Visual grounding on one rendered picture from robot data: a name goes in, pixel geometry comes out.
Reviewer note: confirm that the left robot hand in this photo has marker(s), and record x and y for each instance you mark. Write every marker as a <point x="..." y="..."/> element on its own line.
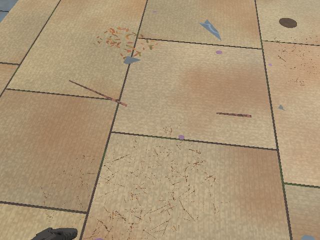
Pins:
<point x="57" y="234"/>

